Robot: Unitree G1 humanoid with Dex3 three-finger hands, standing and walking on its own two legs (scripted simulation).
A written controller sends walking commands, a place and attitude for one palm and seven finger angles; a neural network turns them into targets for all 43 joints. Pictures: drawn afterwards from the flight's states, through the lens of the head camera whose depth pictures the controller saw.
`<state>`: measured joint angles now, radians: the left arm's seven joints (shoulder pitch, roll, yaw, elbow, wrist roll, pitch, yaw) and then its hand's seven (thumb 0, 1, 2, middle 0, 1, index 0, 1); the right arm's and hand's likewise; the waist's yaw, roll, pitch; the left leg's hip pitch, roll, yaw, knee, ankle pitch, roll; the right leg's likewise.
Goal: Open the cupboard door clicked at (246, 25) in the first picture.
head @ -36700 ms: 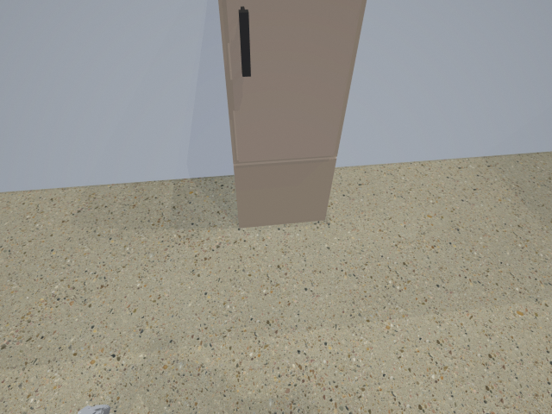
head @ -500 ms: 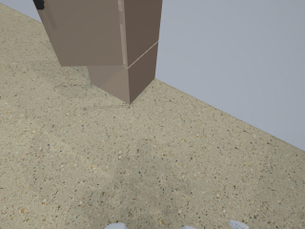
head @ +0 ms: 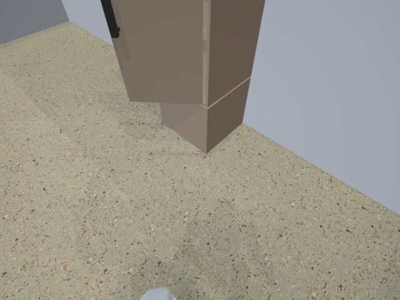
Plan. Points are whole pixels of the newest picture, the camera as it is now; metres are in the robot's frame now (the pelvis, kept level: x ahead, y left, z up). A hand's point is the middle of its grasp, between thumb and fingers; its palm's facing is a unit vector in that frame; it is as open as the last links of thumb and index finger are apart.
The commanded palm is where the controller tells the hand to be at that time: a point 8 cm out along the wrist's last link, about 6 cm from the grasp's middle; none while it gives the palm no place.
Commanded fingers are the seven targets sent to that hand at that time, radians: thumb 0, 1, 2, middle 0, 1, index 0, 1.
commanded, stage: take the last steps up to it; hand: left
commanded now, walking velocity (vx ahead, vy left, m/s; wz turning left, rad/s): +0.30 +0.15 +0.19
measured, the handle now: (110, 10) +1.03 +0.40 +0.10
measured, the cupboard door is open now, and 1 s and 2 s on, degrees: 39 39 39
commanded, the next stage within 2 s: come to a stop and stand still in 1.18 s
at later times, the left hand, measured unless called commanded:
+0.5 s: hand (101, 255) +0.23 +0.27 -0.16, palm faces +0.06 -0.97 -0.23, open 7.4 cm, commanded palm none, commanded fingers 0.00 0.90 0.90 -0.20 -0.30 -0.20 -0.30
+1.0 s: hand (82, 249) +0.26 +0.34 -0.20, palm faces +0.13 -0.98 -0.16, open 7.4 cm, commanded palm none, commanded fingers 0.00 0.90 0.90 -0.20 -0.30 -0.20 -0.30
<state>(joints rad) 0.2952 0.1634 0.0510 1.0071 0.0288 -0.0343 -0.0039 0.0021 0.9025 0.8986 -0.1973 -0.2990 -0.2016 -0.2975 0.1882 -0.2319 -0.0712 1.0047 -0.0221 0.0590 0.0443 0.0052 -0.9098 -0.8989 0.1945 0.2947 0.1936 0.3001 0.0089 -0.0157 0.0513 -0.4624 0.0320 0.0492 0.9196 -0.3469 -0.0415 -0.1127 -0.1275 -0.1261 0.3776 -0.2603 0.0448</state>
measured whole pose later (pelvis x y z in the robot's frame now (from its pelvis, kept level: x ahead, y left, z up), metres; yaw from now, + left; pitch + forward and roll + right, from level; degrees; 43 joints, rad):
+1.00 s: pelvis +0.33 +0.17 -0.02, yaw +2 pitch +0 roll +0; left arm 0.37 0.17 0.06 1.14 0.02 -0.01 -0.01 0.00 0.91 0.90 -0.20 -0.30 -0.20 -0.30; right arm 0.15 -0.17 -0.05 0.99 -0.04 -0.06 0.01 0.00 -0.91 -0.90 0.19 0.29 0.19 0.30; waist 0.04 -0.04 0.06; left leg -0.36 0.05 0.15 0.59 -0.21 0.04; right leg -0.26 -0.13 -0.06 0.93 -0.49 0.00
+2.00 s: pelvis +0.44 +0.20 -0.01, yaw -2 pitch +1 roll +0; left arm 0.25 0.20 0.04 1.04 0.02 0.02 0.04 0.00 0.91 0.90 -0.19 -0.30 -0.20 -0.30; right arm 0.15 -0.17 -0.04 1.01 -0.01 0.01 -0.02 0.00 -0.91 -0.90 0.20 0.30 0.20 0.30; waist 0.01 0.01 0.04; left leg -0.32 0.04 0.13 0.56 -0.26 0.03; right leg -0.17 -0.01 0.00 0.50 -0.33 0.01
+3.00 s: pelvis +0.44 +0.20 -0.01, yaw -3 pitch +0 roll +0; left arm 0.28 0.20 0.00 1.08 0.02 -0.01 0.02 0.00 0.91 0.90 -0.20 -0.30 -0.20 -0.30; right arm 0.19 -0.18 0.00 1.09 -0.01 -0.03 -0.01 0.00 -0.91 -0.90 0.20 0.29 0.20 0.30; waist 0.01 -0.03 0.01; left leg -0.26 0.03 0.15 0.48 -0.22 0.03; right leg -0.14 -0.02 0.02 0.47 -0.33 0.02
